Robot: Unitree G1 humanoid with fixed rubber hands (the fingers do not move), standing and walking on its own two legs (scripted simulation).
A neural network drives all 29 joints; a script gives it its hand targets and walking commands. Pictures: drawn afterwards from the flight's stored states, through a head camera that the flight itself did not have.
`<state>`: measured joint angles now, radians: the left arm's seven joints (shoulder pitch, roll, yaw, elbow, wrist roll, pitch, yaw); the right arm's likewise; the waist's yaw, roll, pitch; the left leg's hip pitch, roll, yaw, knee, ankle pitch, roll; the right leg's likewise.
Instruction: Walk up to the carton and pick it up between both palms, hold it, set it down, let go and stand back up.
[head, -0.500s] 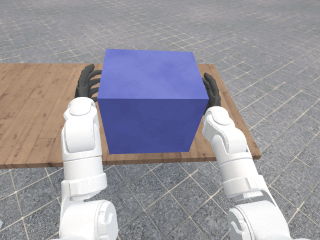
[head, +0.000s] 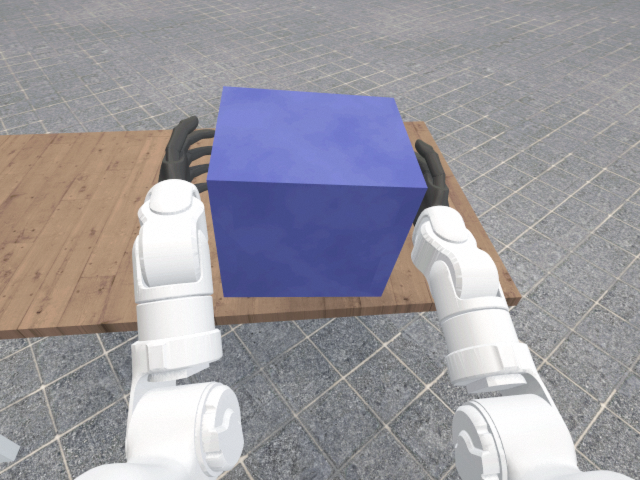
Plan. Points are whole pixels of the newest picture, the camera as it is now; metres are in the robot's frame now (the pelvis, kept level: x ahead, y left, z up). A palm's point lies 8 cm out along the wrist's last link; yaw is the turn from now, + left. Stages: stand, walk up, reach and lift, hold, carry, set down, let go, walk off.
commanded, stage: hold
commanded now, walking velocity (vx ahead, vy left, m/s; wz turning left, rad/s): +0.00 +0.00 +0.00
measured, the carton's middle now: (307, 198) +0.38 +0.02 +0.18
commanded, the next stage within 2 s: none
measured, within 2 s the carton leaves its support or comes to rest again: neither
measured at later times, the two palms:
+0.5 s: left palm (167, 210) +0.34 +0.18 +0.20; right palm (423, 215) +0.35 -0.11 +0.18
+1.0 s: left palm (173, 203) +0.36 +0.18 +0.19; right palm (419, 207) +0.37 -0.11 +0.17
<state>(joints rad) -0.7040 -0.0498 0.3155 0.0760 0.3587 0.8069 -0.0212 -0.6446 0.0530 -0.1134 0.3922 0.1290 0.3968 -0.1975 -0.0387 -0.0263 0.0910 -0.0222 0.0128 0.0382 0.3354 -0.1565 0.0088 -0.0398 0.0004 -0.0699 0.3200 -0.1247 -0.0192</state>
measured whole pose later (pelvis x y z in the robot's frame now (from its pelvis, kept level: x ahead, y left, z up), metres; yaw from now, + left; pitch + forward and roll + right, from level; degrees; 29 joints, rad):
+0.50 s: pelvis +0.02 +0.00 +0.00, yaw +2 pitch -12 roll -1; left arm -0.49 -0.06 0.27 -0.17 0.34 0.85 -0.05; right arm -0.48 0.03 0.03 0.18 0.24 0.43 -0.28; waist -0.08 -0.05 0.11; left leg 0.04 0.03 0.00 0.38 -0.21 -0.01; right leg 0.08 0.01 -0.10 0.28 -0.15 -0.02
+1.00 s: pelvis +0.02 +0.00 +0.00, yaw +2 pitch -10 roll -1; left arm -0.54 -0.05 0.30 -0.08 0.33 0.81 -0.03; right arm -0.54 0.02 0.04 0.28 0.23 0.39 -0.26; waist -0.08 -0.05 0.09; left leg 0.02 0.02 0.00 0.36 -0.20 -0.01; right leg 0.05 0.01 -0.11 0.28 -0.15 -0.02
